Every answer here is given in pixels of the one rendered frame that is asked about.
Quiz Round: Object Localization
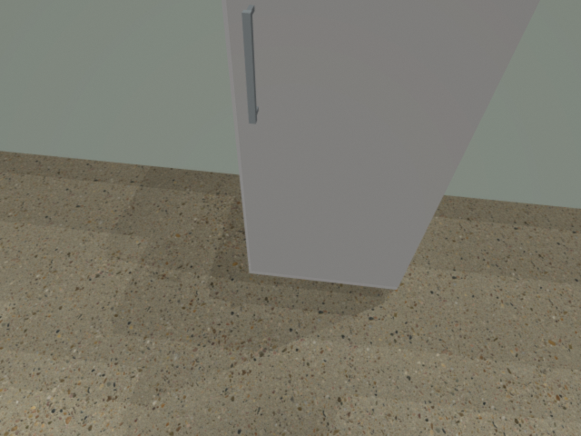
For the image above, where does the fridge door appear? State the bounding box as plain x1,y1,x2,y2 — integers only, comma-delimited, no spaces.
226,0,540,287

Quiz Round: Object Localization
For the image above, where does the handle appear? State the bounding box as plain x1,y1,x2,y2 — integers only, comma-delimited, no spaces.
241,5,259,124

